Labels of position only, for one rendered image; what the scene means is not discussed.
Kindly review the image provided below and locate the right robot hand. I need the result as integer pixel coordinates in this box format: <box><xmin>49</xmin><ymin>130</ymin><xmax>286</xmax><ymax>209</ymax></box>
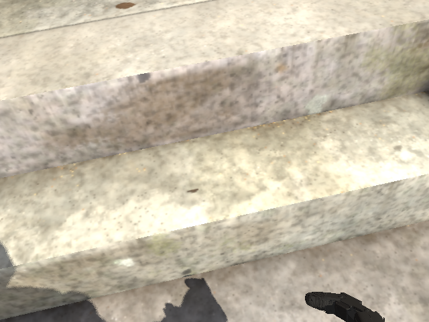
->
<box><xmin>305</xmin><ymin>292</ymin><xmax>385</xmax><ymax>322</ymax></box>

